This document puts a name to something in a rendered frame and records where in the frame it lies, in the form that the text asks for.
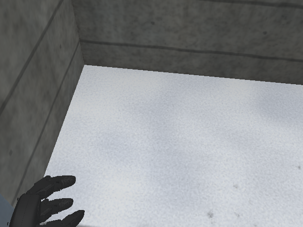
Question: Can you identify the left robot hand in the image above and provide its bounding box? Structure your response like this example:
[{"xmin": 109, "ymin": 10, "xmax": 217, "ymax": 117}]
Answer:
[{"xmin": 7, "ymin": 175, "xmax": 85, "ymax": 227}]

